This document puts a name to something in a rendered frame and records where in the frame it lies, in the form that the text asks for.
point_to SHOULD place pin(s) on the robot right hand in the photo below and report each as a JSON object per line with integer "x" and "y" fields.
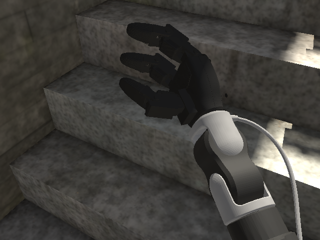
{"x": 194, "y": 88}

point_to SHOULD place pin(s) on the robot right forearm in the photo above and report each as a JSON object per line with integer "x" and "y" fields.
{"x": 235, "y": 183}

